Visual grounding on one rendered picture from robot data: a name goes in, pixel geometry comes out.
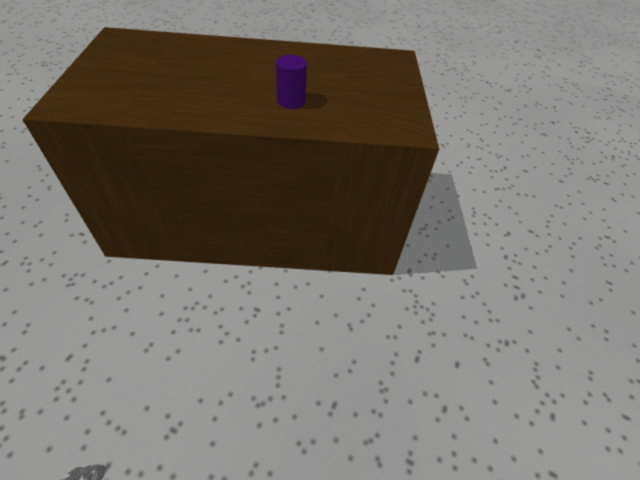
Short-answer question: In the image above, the can can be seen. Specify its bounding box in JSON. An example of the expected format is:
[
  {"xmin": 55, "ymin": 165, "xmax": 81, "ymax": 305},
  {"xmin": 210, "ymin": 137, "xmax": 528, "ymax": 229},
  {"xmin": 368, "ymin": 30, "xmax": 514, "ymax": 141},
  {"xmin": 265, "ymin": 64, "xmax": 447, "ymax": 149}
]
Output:
[{"xmin": 276, "ymin": 55, "xmax": 307, "ymax": 109}]

